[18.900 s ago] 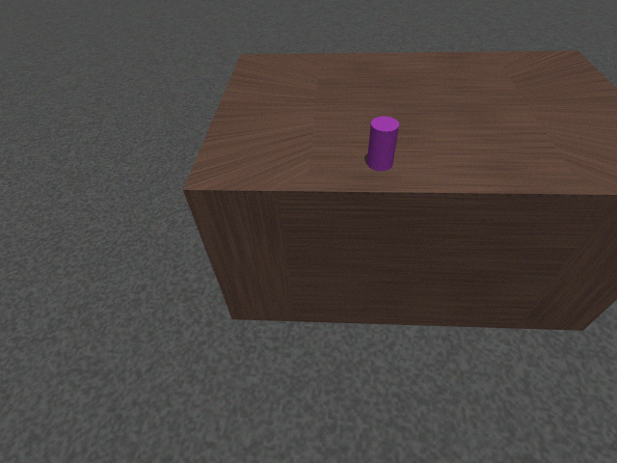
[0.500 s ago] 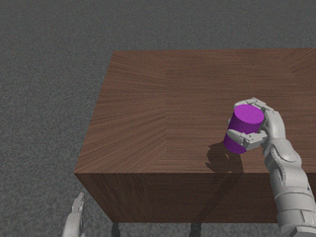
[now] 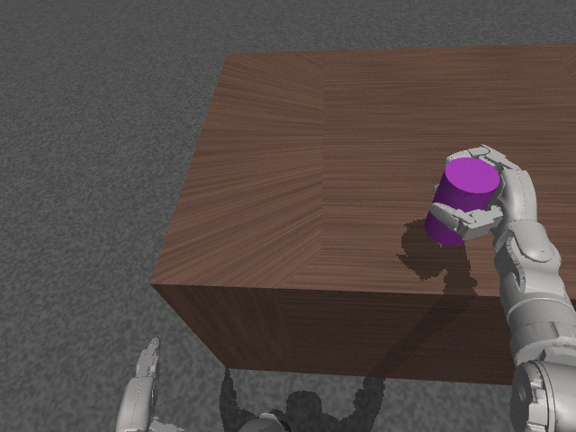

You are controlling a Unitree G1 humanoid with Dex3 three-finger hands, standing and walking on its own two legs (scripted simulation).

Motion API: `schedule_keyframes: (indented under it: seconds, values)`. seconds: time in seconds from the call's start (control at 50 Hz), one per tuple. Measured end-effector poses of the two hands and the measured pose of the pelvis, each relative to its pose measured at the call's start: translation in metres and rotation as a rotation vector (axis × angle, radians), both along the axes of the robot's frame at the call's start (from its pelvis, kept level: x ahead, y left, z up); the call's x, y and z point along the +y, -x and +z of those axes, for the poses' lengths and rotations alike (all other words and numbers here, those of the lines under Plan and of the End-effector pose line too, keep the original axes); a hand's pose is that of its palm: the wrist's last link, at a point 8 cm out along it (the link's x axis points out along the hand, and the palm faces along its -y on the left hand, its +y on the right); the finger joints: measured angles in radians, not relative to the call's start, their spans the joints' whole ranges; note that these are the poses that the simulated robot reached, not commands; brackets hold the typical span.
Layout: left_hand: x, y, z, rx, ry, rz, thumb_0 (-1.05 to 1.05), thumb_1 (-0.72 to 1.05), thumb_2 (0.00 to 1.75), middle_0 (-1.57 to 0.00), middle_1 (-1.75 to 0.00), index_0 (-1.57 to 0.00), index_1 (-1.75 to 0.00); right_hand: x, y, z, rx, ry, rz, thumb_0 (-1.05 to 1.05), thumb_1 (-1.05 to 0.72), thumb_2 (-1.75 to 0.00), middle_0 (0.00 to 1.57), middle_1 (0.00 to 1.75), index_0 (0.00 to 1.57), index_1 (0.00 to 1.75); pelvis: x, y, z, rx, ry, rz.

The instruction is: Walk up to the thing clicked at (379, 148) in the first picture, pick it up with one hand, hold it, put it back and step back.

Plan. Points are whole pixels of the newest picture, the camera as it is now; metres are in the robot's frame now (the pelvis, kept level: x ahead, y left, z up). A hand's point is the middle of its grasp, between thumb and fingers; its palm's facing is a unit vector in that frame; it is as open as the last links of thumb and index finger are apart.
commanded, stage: crouch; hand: right
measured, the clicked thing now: (458, 203) +0.43 -0.17 +0.06
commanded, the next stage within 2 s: lower in 0.24 s
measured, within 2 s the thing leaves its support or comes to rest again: rests again in 1.26 s
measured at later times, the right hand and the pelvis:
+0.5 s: hand (450, 195) +0.46 -0.17 +0.04, palm faces +0.01 +1.00 +0.03, open 9.6 cm; pelvis +0.00 -0.01 -0.02, yaw +0 degrees
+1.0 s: hand (437, 209) +0.47 -0.16 +0.00, palm faces +0.01 +1.00 +0.03, open 9.7 cm; pelvis -0.01 +0.00 -0.05, yaw +0 degrees
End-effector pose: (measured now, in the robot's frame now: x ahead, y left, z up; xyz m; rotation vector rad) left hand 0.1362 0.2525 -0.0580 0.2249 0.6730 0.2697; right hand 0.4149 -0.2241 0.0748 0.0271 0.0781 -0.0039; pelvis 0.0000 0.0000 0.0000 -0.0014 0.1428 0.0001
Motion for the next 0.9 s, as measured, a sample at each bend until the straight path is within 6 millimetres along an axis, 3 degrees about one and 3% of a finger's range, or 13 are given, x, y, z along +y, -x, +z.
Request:
schedule_keyframes:
  seconds: [0.26, 0.44, 0.7, 0.9]
  values:
    - [0.0, 0.001, 0.006, -0.031, -0.036, -0.01, -0.02, -0.55, 0.07, -0.06, -0.04, -0.05, -0.05, 0.006, -0.023, -0.013, 0.006, -0.013, 0.016, 0.0, 0.41, -1.14, 0.75, 1.11, 0.77, 1.11, -0.007, -0.002, -0.01, 0.06, -0.004, 0.006]
    - [-0.005, -0.004, 0.007, -0.056, -0.036, -0.032, -0.02, -0.54, 0.06, -0.06, -0.04, -0.05, -0.04, 0.0, -0.028, -0.024, 0.003, 0.001, -0.005, 0.0, 0.41, -1.14, 0.75, 1.11, 0.77, 1.12, -0.007, -0.003, -0.017, 0.085, -0.006, 0.001]
    - [0.001, 0.0, 0.001, -0.046, -0.079, -0.046, -0.02, -0.54, 0.07, -0.06, -0.05, -0.05, -0.05, 0.006, -0.031, -0.063, 0.024, -0.015, 0.016, 0.0, 0.41, -1.14, 0.75, 1.12, 0.76, 1.13, -0.007, 0.001, -0.034, 0.144, -0.006, -0.003]
    - [-0.001, 0.004, -0.001, -0.066, -0.085, -0.07, -0.02, -0.54, 0.06, -0.06, -0.05, -0.05, -0.05, 0.007, -0.034, -0.075, 0.011, 0.002, 0.006, 0.0, 0.42, -1.15, 0.74, 1.13, 0.76, 1.14, -0.003, 0.006, -0.045, 0.169, -0.008, -0.005]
